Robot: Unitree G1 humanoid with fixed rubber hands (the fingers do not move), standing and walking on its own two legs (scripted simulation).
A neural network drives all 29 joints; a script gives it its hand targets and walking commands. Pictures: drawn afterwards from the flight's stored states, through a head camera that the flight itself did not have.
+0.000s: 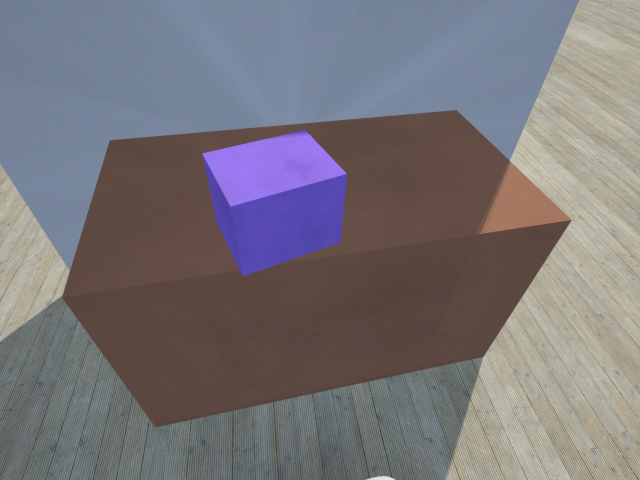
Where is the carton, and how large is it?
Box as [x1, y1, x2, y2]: [202, 130, 346, 275]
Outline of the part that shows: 305,130 202,153 216,220 242,275 251,273 340,241 346,173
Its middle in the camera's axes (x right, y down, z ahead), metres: -0.09 -0.07 +0.78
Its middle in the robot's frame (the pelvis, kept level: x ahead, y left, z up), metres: +0.65 +0.07 -0.02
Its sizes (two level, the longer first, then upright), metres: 0.220 0.177 0.177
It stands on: a pedestal, 0.64 m high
